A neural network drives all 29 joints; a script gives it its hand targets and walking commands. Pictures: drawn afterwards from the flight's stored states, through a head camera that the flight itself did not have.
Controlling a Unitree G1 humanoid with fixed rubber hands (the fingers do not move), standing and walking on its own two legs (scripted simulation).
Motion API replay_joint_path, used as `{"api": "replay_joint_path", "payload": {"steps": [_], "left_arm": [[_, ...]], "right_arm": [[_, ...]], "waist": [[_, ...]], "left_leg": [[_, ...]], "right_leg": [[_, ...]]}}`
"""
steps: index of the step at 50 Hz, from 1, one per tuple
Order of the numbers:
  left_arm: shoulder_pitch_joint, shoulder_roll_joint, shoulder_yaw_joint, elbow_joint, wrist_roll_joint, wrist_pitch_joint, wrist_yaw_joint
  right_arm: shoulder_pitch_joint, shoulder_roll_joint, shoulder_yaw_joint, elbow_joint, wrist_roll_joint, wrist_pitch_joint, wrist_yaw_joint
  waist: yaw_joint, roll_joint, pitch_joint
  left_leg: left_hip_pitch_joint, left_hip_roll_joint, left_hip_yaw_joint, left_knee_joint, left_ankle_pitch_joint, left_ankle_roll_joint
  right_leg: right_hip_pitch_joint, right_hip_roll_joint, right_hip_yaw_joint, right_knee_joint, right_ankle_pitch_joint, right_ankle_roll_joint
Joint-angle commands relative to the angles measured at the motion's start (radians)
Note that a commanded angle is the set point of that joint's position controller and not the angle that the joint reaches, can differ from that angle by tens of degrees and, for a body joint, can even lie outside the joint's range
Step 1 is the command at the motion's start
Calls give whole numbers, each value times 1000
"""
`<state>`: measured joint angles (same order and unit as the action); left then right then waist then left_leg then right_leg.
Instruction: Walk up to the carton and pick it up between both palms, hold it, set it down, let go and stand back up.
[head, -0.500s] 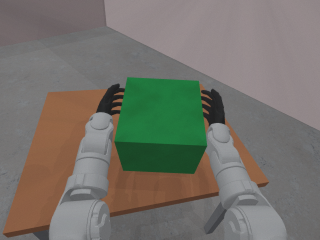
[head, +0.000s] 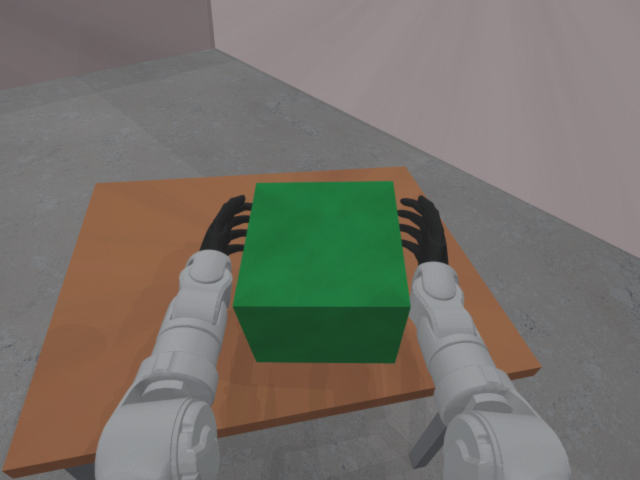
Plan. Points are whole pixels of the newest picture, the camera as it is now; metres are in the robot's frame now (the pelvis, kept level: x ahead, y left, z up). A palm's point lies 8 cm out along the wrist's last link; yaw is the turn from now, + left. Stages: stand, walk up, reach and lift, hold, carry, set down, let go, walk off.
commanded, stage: set down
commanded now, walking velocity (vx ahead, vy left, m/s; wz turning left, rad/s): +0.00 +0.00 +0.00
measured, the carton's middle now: (324, 271) +0.38 +0.01 +0.08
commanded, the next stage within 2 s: none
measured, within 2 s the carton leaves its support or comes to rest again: neither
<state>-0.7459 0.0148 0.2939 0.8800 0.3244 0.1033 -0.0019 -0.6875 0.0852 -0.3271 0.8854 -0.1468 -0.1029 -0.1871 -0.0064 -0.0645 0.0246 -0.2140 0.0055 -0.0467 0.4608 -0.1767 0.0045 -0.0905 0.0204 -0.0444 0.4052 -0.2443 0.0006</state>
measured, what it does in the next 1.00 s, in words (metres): stands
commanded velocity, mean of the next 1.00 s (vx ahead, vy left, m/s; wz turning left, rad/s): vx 0.00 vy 0.00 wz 0.00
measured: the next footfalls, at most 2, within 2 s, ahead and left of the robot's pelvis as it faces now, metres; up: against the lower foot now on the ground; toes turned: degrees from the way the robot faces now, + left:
none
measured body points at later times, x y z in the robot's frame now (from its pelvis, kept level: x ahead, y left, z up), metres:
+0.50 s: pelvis +0.02 +0.00 +0.00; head +0.02 +0.03 +0.45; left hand +0.43 +0.15 +0.08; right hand +0.41 -0.13 +0.10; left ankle +0.05 +0.12 -0.74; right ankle -0.01 -0.11 -0.74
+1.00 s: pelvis +0.03 -0.01 +0.00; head +0.05 +0.03 +0.45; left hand +0.44 +0.15 +0.05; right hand +0.42 -0.13 +0.07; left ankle +0.05 +0.12 -0.74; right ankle -0.01 -0.11 -0.74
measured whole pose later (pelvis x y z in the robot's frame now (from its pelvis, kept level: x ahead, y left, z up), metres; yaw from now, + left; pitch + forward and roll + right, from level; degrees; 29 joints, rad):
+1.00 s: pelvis +0.03 -0.01 +0.00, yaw +0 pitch +0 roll -1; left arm -0.75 0.04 0.42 1.07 0.34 -0.09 -0.06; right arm -0.68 0.20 -0.55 0.94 -0.39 -0.22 -0.18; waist -0.01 -0.06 0.04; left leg -0.24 0.01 -0.05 0.46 -0.21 0.00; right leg -0.12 0.02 -0.04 0.41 -0.28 0.00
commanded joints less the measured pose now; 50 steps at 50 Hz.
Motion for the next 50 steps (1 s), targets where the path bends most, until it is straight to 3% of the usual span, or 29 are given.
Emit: {"api": "replay_joint_path", "payload": {"steps": [1,3,5,6,8,10,11,12,13,14,15,16,18,19,21,22,26,30,33,34,35,36,38,39,41,43,46,48,50], "left_arm": [[-733,-617,-208,-100,-73,-108,-175],[-764,-631,-234,-125,-88,-131,-168],[-749,-598,-187,-95,-52,-132,-174],[-724,-596,-186,-62,-52,-128,-182],[-743,-602,-186,-102,-47,-137,-181],[-741,-594,-176,-94,-42,-149,-177],[-781,-592,-187,-104,-50,-159,-177],[-751,-591,-169,-71,-32,-159,-179],[-750,-587,-151,-75,-26,-160,-183],[-729,-579,-136,-42,-16,-154,-190],[-745,-596,-153,-52,-28,-158,-189],[-725,-577,-134,-40,-22,-162,-192],[-738,-566,-131,-54,-18,-174,-195],[-747,-582,-127,-54,-23,-176,-194],[-742,-586,-140,-70,-23,-188,-187],[-722,-557,-116,-42,-11,-192,-193],[-715,-549,-98,-15,7,-196,-193],[-709,-540,-64,33,19,-188,-207],[-755,-525,-75,-14,15,-218,-204],[-749,-533,-76,17,16,-232,-200],[-744,-537,-79,12,26,-244,-191],[-730,-524,-67,20,20,-250,-192],[-726,-505,-45,64,37,-241,-204],[-746,-494,-22,86,51,-246,-206],[-735,-490,-16,75,52,-251,-204],[-749,-484,-24,72,55,-261,-202],[-743,-477,-5,101,62,-268,-203],[-746,-480,-9,90,61,-281,-197],[-746,-457,7,111,63,-284,-196]], "right_arm": [[-699,655,235,-58,-125,-74,148],[-732,665,240,-73,-121,-94,151],[-684,693,232,-19,-133,-78,151],[-678,669,213,-26,-141,-83,145],[-676,686,214,-23,-148,-89,147],[-684,697,230,-34,-137,-100,151],[-699,694,214,-36,-153,-107,148],[-666,695,206,1,-160,-101,148],[-627,702,195,27,-178,-95,144],[-626,680,180,31,-182,-96,143],[-692,693,192,-35,-177,-107,146],[-644,697,189,2,-185,-102,143],[-621,698,183,24,-190,-107,145],[-644,711,190,6,-189,-116,144],[-648,712,177,-7,-195,-130,145],[-605,710,175,36,-203,-121,141],[-600,710,135,30,-236,-141,141],[-580,696,81,58,-268,-138,140],[-624,733,109,18,-267,-154,145],[-617,731,101,10,-275,-164,145],[-596,727,106,35,-284,-176,148],[-588,736,101,40,-299,-179,146],[-581,744,79,70,-301,-169,145],[-583,735,62,90,-311,-165,145],[-557,730,37,89,-339,-168,143],[-575,747,46,74,-335,-179,145],[-553,739,-3,120,-367,-175,143],[-574,746,15,93,-365,-194,147],[-551,744,-17,125,-391,-187,144]], "waist": [[-16,99,-499],[-32,102,-594],[-7,111,-515],[-28,97,-491],[-31,107,-539],[-14,117,-543],[-35,107,-559],[-18,116,-533],[-31,88,-518],[-25,117,-509],[-27,98,-551],[-31,77,-523],[-34,91,-520],[-11,93,-543],[-25,99,-595],[-22,102,-520],[-27,88,-533],[-42,111,-447],[-4,106,-561],[-32,108,-579],[-23,120,-615],[-25,89,-589],[-6,79,-509],[0,111,-507],[-27,96,-487],[-13,97,-556],[-32,98,-494],[-9,105,-564],[-13,90,-538]], "left_leg": [[152,5,150,-174,146,-4],[175,6,144,-151,204,-14],[127,-3,151,-170,146,-1],[134,1,146,-171,134,0],[130,1,148,-164,175,-4],[106,-1,148,-158,167,-5],[123,1,149,-155,176,-9],[116,0,151,-152,183,-8],[131,3,155,-153,188,-2],[99,4,152,-165,148,-5],[104,3,152,-161,170,-4],[96,2,151,-158,173,0],[93,-1,146,-161,189,0],[99,0,152,-164,213,-1],[116,4,147,-138,274,-9],[99,3,149,-151,218,-3],[80,2,155,-140,240,-8],[84,4,155,-156,186,-3],[25,2,157,-142,207,1],[41,5,156,-136,216,-7],[46,5,149,-125,273,-15],[31,1,155,-125,269,-8],[-2,0,160,-149,190,8],[-7,5,158,-151,170,7],[-11,7,158,-147,170,1],[-9,4,163,-136,194,1],[-11,8,159,-138,193,-2],[-23,8,156,-126,236,-4],[-68,6,162,-131,185,1]], "right_leg": [[94,-37,7,-108,278,60],[86,-29,0,-88,341,67],[106,-46,12,-87,321,73],[113,-45,12,-95,329,72],[131,-41,2,-89,349,72],[125,-47,10,-72,385,73],[127,-44,7,-73,380,76],[126,-41,4,-70,381,75],[127,-43,6,-67,412,78],[141,-50,5,-75,365,70],[137,-40,-2,-69,397,76],[136,-44,7,-63,424,79],[145,-54,6,-63,453,82],[159,-49,10,-62,470,85],[156,-41,0,-50,503,80],[152,-51,9,-55,473,85],[149,-47,0,-45,521,81],[136,-50,-10,-67,431,77],[154,-48,-3,-40,502,82],[149,-44,-5,-36,505,77],[151,-45,-6,-23,553,79],[156,-49,-7,-21,581,85],[150,-59,9,-42,523,87],[147,-65,11,-40,507,81],[153,-60,-6,-32,499,79],[155,-61,2,-25,549,84],[134,-58,-6,-20,518,80],[150,-62,-2,-13,570,87],[161,-68,-2,-8,545,87]]}}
